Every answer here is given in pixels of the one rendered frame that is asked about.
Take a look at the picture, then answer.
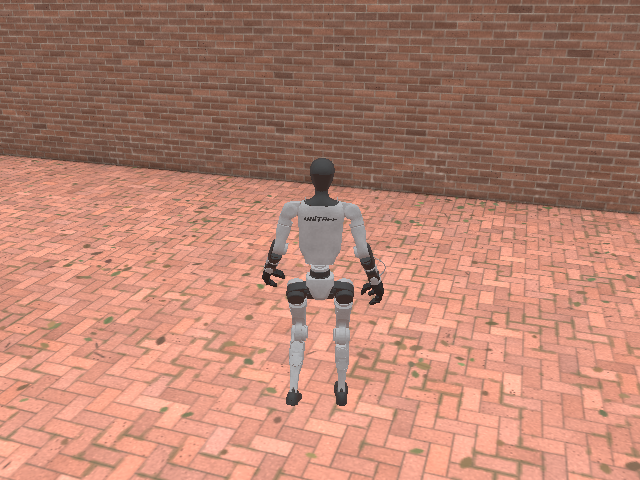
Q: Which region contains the robot right upper arm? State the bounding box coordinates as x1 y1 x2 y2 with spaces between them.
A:
342 202 370 259

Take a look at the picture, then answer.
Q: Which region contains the robot right forearm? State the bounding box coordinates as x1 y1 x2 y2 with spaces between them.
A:
360 243 381 285

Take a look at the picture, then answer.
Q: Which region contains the robot left hand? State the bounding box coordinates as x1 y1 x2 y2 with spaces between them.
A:
262 269 285 287

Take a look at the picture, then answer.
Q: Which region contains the robot left forearm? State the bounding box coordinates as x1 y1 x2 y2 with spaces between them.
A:
264 239 282 274

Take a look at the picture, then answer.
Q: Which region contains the robot right hand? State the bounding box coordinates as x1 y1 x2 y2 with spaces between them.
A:
361 281 384 305

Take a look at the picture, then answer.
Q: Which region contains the robot left upper arm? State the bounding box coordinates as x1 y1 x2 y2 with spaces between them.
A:
272 201 301 255

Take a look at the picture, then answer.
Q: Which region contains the humanoid robot torso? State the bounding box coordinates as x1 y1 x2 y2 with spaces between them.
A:
298 197 345 300

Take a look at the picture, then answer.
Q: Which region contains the robot right foot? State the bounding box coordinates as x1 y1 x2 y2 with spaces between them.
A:
334 381 348 406

